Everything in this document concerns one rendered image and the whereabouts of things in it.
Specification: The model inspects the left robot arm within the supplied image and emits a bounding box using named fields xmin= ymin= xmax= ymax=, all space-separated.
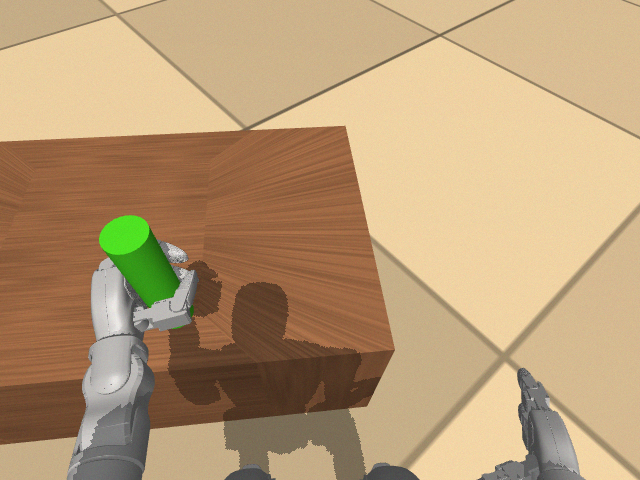
xmin=67 ymin=334 xmax=155 ymax=480

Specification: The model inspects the left robot hand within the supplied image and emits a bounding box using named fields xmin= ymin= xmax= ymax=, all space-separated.
xmin=91 ymin=239 xmax=199 ymax=341

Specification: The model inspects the right robot hand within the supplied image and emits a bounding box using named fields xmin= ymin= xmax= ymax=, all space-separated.
xmin=477 ymin=368 xmax=580 ymax=480

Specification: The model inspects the can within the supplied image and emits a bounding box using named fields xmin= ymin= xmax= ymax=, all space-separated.
xmin=99 ymin=215 xmax=194 ymax=329

